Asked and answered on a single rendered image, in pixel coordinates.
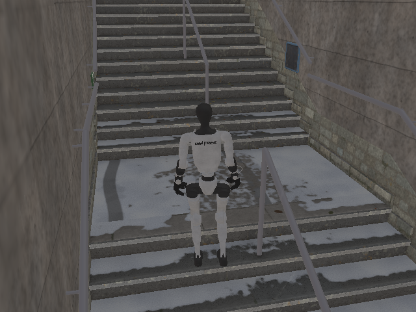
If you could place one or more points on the stairs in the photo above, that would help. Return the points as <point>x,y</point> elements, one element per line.
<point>172,135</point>
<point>262,284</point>

